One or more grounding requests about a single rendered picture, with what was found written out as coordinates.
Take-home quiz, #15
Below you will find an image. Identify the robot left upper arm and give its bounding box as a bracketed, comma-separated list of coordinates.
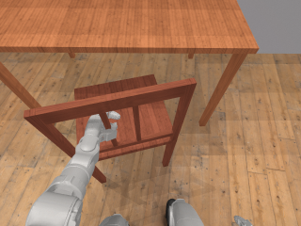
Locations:
[27, 191, 83, 226]

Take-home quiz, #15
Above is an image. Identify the robot left hand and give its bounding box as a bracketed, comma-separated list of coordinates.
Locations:
[84, 111, 120, 143]

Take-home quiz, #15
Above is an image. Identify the table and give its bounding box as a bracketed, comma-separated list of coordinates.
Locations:
[0, 0, 260, 126]

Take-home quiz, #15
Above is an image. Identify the robot left thigh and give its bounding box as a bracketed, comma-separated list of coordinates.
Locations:
[99, 215, 129, 226]

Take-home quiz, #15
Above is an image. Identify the robot right foot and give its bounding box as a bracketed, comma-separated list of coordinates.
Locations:
[166, 199, 176, 226]

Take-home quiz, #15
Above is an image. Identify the robot left forearm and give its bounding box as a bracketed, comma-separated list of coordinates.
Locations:
[24, 135, 100, 226]

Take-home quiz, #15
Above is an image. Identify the chair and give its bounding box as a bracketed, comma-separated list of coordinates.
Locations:
[24, 74, 197, 184]

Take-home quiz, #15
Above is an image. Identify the robot right hand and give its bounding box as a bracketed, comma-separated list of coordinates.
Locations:
[234, 215, 253, 226]

